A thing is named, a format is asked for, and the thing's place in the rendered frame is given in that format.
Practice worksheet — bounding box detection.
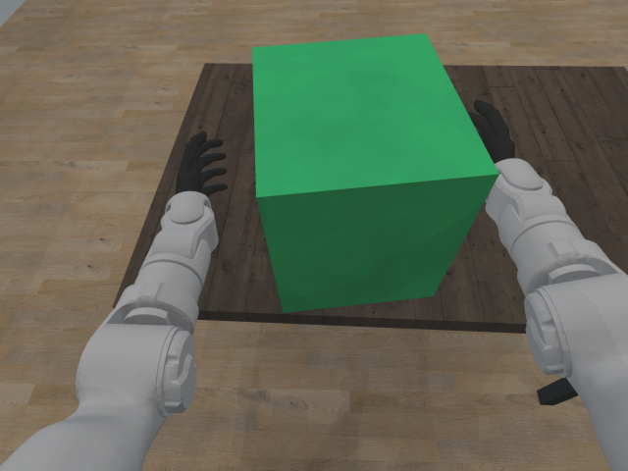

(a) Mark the carton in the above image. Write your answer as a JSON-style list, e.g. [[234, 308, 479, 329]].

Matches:
[[252, 33, 499, 313]]

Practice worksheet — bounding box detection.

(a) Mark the robot left forearm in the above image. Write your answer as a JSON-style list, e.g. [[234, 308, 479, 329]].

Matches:
[[76, 191, 219, 403]]

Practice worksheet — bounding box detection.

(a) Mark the robot right forearm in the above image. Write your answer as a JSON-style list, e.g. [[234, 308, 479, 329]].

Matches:
[[485, 158, 628, 297]]

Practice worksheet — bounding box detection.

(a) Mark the table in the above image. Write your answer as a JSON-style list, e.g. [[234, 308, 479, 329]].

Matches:
[[113, 63, 628, 405]]

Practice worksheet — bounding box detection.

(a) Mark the robot right upper arm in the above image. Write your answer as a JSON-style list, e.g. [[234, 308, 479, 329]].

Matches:
[[524, 273, 628, 471]]

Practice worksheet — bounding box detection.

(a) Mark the robot left hand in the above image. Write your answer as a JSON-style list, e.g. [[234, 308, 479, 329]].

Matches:
[[175, 131, 228, 196]]

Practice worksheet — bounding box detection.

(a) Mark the robot left upper arm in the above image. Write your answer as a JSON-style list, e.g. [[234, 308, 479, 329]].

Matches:
[[0, 324, 197, 471]]

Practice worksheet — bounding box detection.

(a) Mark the robot right hand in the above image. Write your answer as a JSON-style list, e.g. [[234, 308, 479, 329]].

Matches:
[[467, 99, 515, 164]]

